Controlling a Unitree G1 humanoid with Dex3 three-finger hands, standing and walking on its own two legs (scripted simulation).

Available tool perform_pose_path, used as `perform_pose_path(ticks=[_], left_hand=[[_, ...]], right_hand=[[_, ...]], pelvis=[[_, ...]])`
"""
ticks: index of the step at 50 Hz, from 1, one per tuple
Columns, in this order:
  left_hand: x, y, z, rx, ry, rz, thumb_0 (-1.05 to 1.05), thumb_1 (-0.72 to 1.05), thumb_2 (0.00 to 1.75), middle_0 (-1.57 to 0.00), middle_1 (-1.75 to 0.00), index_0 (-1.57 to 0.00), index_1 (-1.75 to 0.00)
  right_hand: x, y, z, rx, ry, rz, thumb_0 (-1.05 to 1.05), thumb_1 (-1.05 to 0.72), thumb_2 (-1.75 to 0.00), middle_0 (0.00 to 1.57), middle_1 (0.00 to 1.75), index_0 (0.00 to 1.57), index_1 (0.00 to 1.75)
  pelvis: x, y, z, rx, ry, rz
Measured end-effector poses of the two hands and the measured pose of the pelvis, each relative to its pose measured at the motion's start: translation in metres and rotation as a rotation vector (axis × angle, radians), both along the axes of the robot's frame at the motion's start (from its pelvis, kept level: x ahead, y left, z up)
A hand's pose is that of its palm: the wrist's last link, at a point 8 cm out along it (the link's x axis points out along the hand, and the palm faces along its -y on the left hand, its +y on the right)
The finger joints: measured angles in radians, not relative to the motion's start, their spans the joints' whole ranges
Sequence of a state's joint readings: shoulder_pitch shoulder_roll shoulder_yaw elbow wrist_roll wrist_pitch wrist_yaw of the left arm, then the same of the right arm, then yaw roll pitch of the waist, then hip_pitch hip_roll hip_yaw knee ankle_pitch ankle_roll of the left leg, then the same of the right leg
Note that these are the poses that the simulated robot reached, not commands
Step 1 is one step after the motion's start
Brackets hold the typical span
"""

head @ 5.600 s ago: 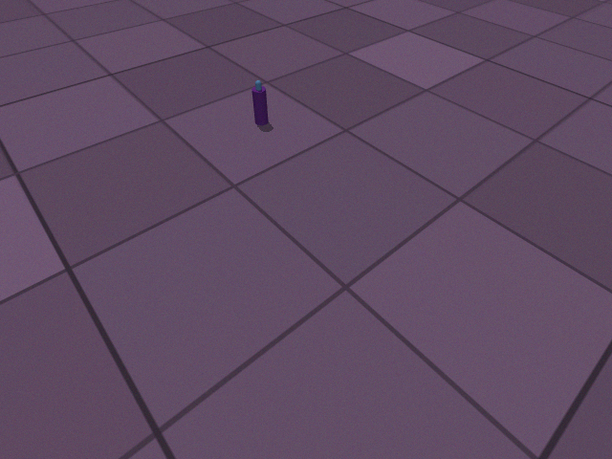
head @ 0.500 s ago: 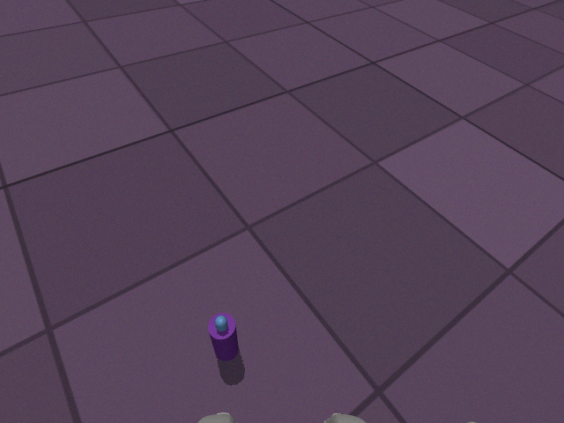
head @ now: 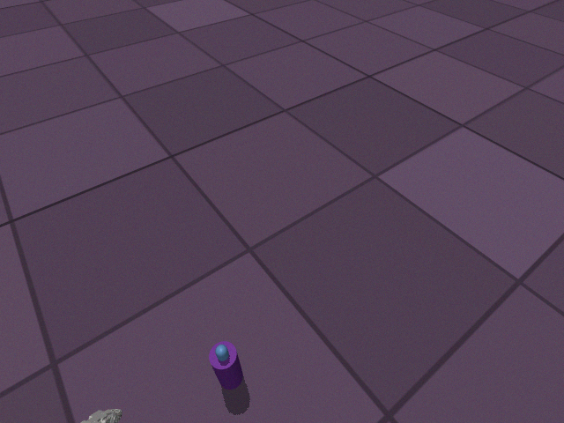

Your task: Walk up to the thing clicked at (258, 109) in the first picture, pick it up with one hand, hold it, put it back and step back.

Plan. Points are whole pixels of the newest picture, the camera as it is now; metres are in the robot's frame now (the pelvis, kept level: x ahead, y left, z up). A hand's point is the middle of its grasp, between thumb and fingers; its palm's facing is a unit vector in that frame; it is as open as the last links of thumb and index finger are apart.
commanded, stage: walk up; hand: left
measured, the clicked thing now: (226, 364) +0.40 +0.20 -0.64
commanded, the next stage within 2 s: stand in 0.96 s
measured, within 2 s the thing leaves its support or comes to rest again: neither
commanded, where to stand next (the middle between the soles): +0.06 -0.01 m, yaw +0 degrees
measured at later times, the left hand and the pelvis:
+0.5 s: hand out of the picture +0.09 +0.26 -0.15, palm faces -0.01 -0.95 -0.32, open 7.4 cm; pelvis +0.01 +0.00 +0.01, yaw +0 degrees
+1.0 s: hand out of the picture +0.10 +0.26 -0.15, palm faces +0.00 -0.95 -0.32, open 7.4 cm; pelvis +0.02 +0.01 +0.01, yaw +1 degrees
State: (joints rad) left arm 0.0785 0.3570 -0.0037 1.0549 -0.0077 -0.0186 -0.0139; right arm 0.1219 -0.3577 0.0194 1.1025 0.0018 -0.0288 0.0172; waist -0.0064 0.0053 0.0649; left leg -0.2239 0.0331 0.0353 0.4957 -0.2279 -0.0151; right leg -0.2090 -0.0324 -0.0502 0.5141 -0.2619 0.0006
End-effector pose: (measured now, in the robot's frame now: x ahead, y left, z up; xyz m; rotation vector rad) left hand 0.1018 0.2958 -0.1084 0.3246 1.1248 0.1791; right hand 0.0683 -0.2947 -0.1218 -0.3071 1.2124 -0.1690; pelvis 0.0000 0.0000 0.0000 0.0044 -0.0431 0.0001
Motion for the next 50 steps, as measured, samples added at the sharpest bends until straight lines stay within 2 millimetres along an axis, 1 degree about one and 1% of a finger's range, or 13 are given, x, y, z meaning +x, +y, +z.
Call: perform_pose_path(ticks=[5,10,18,25,31,39,50], left_hand=[[0.014,-0.004,0.003,-0.014,-0.014,-0.002,0.00,0.91,0.89,-0.20,-0.30,-0.20,-0.30],[0.015,-0.004,0.003,-0.021,-0.002,0.007,0.00,0.91,0.89,-0.20,-0.30,-0.20,-0.30],[-0.002,0.001,0.000,-0.022,0.055,0.031,0.00,0.91,0.89,-0.20,-0.30,-0.20,-0.30],[-0.018,0.007,-0.003,-0.019,0.108,0.054,0.00,0.91,0.89,-0.20,-0.30,-0.20,-0.30],[-0.024,0.009,-0.003,-0.017,0.126,0.065,0.00,0.91,0.89,-0.20,-0.30,-0.20,-0.30],[-0.020,0.011,-0.002,-0.016,0.116,0.067,0.00,0.91,0.89,-0.20,-0.30,-0.20,-0.30],[-0.008,0.010,-0.001,-0.020,0.089,0.058,0.00,0.91,0.89,-0.20,-0.30,-0.20,-0.30]], right_hand=[[0.010,-0.005,0.009,-0.018,-0.012,-0.005,0.01,-0.90,-0.90,0.21,0.30,0.21,0.30],[0.018,-0.010,0.016,-0.037,-0.025,-0.010,0.01,-0.90,-0.90,0.21,0.30,0.21,0.30],[0.021,-0.010,0.020,-0.047,-0.016,-0.008,0.01,-0.90,-0.90,0.21,0.30,0.21,0.30],[0.019,-0.002,0.017,-0.034,0.009,-0.005,0.01,-0.90,-0.90,0.21,0.30,0.21,0.30],[0.020,0.005,0.013,-0.020,0.021,-0.005,0.01,-0.90,-0.90,0.21,0.30,0.21,0.30],[0.025,0.011,0.013,-0.013,0.014,-0.006,0.01,-0.90,-0.90,0.21,0.30,0.21,0.30],[0.031,0.009,0.016,-0.024,0.002,-0.010,0.01,-0.90,-0.90,0.21,0.30,0.21,0.30]], pelvis=[[0.004,-0.001,0.005,-0.003,-0.001,0.001],[0.006,0.000,0.008,-0.006,-0.002,0.001],[0.009,0.002,0.010,-0.008,0.002,-0.001],[0.012,0.004,0.011,-0.007,0.006,0.000],[0.015,0.007,0.011,-0.007,0.007,0.002],[0.017,0.009,0.012,-0.006,0.007,0.007],[0.020,0.010,0.012,-0.005,0.006,0.009]])
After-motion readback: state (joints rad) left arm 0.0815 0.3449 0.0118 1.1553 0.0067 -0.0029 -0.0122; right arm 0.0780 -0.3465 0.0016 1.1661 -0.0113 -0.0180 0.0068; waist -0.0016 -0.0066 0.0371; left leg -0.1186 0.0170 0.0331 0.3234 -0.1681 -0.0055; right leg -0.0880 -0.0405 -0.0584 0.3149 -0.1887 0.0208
